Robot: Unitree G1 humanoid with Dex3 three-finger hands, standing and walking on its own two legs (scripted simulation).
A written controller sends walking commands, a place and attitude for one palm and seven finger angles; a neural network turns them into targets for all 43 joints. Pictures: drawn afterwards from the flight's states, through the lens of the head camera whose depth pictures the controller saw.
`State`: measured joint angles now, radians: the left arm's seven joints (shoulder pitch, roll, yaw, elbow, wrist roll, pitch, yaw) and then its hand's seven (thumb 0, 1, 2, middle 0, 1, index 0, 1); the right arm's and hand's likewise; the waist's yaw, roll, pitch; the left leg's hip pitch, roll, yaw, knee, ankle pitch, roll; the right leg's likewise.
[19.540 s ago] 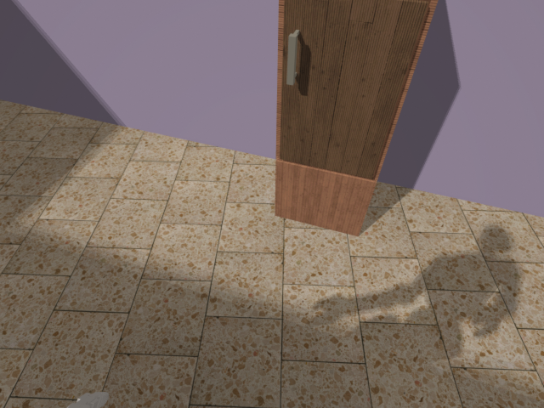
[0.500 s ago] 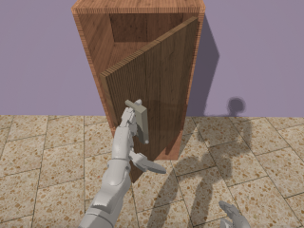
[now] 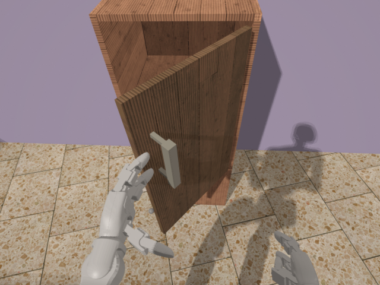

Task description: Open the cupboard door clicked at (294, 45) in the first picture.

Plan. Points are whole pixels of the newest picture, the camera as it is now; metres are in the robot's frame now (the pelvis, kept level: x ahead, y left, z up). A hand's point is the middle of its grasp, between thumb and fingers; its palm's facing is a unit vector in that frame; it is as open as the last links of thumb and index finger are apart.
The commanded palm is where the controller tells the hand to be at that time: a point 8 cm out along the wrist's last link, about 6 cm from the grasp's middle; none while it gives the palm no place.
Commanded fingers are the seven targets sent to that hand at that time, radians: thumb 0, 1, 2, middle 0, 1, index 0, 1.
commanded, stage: slide the hand sideways off the handle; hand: left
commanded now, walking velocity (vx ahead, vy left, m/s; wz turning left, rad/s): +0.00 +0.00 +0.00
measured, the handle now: (165, 160) +0.36 +0.08 +0.07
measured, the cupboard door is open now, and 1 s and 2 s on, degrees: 50 50 50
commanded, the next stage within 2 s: draw the hand back to the body in 0.26 s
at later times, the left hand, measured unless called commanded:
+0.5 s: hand (123, 222) +0.22 +0.13 +0.08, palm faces -0.05 -1.00 -0.03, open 16.3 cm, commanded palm +0.19 +0.20 +0.09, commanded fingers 0.00 -0.50 0.30 -0.15 -0.30 -0.15 -0.30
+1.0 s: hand (63, 223) +0.20 +0.21 +0.13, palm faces +0.17 -0.95 -0.25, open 15.5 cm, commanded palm +0.16 +0.26 +0.14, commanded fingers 0.00 -0.05 0.50 -0.17 -0.30 -0.17 -0.30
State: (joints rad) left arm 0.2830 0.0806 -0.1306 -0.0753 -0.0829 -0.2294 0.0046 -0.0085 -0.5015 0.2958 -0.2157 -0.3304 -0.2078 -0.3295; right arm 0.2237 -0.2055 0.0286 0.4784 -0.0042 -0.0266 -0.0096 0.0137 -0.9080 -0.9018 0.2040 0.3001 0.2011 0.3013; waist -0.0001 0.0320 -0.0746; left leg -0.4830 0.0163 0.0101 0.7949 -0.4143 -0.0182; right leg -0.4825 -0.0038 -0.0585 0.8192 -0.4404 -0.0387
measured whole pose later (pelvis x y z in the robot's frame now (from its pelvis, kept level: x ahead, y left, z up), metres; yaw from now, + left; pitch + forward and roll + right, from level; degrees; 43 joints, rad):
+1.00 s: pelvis +0.00 +0.03 +0.02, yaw +1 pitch +1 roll -1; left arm 0.50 0.27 0.09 -0.40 -0.09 -0.05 0.01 -0.01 -0.34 0.36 -0.16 -0.30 -0.16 -0.30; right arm 0.24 -0.22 0.06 0.53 0.01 -0.15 -0.09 0.02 -0.91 -0.90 0.21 0.30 0.20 0.30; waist 0.04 0.05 -0.05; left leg -0.34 0.00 0.00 0.70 -0.38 0.02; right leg -0.30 -0.02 -0.07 0.67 -0.38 0.00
